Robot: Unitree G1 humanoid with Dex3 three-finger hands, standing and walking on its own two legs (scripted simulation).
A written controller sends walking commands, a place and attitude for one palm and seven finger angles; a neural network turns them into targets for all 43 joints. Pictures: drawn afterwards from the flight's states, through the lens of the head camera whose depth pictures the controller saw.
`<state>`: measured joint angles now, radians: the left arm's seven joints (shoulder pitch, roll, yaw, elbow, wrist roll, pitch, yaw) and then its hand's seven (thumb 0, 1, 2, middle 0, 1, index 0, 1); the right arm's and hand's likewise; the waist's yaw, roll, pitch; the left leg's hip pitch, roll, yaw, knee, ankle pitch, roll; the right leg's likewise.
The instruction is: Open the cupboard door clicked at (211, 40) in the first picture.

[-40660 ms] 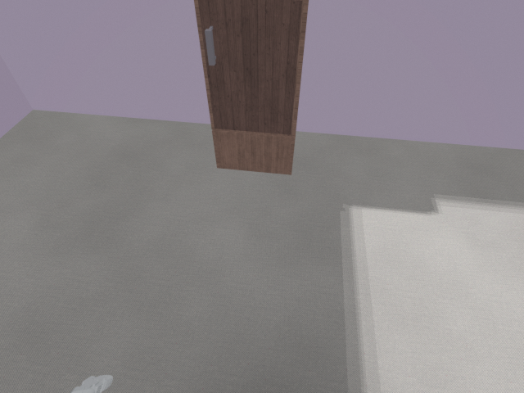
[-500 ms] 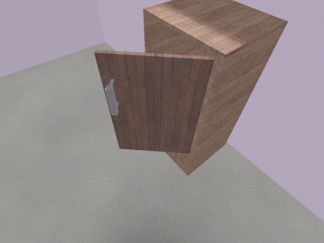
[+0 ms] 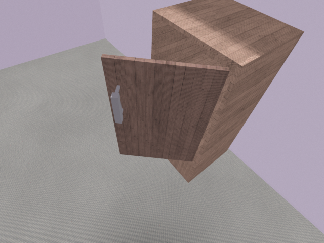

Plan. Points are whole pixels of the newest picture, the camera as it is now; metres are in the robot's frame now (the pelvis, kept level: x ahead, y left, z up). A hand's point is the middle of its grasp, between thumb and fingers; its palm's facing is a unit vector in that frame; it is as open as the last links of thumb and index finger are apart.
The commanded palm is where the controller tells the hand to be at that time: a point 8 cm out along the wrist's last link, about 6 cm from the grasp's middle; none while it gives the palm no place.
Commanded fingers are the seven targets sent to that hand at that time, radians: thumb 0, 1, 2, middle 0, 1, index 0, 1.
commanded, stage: come to a stop and stand still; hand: left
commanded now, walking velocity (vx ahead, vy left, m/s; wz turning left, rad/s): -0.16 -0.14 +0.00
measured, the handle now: (118, 104) +0.55 +0.19 -0.05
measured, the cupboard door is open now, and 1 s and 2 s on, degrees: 47 47 47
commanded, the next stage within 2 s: look again from close up in 1.40 s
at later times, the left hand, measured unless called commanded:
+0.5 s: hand out of the picture +0.12 +0.15 -0.15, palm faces +0.03 -0.96 -0.27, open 7.4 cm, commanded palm none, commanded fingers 0.00 0.90 0.90 -0.20 -0.30 -0.20 -0.30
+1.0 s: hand out of the picture +0.01 +0.21 -0.15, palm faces +0.04 -0.95 -0.31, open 7.4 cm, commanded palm none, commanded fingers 0.00 0.90 0.90 -0.20 -0.30 -0.20 -0.30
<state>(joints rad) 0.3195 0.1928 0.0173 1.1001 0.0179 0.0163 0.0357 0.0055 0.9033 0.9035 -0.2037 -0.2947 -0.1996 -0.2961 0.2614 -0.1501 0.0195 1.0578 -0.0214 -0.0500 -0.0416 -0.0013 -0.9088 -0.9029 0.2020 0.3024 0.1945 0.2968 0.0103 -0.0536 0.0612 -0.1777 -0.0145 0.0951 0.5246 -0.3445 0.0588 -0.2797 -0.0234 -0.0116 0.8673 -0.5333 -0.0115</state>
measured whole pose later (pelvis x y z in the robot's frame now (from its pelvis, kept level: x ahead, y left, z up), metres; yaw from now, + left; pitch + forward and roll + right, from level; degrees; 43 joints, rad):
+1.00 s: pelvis -0.03 -0.03 +0.01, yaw +3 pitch -3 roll +0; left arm 0.23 0.31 0.01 1.05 0.01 0.00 0.00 0.01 0.90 0.90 -0.20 -0.29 -0.20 -0.30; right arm 0.22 -0.28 0.01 1.06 -0.02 0.00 0.01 0.00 -0.91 -0.90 0.20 0.30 0.20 0.30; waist 0.00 0.00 0.02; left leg -0.20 -0.02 0.00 0.44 -0.20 0.02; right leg -0.21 -0.02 -0.09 0.41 -0.15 -0.02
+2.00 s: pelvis -0.02 +0.00 +0.01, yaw +1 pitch -2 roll +0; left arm 0.33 0.15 -0.01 1.11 0.02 -0.01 0.04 0.00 0.90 0.90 -0.20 -0.29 -0.20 -0.30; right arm 0.26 -0.14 0.00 1.16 -0.01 -0.01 -0.02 0.00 -0.91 -0.90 0.20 0.30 0.20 0.30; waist 0.00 -0.03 0.02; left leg -0.17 -0.04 0.04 0.41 -0.20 0.05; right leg -0.20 -0.05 -0.05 0.39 -0.15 0.02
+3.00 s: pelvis -0.01 -0.04 -0.09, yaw +3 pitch +18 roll -2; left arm 0.34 0.29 0.37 0.06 -0.39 -0.38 -0.42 0.00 0.03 0.53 -0.27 -0.86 -0.26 -0.86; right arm 0.26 -0.21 -0.02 0.57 0.03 -0.22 -0.05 0.01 -0.90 -0.90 0.21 0.30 0.20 0.30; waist -0.01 0.02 -0.14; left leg -0.97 0.01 -0.03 1.21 -0.56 0.00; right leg -0.98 0.01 -0.08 1.16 -0.50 -0.04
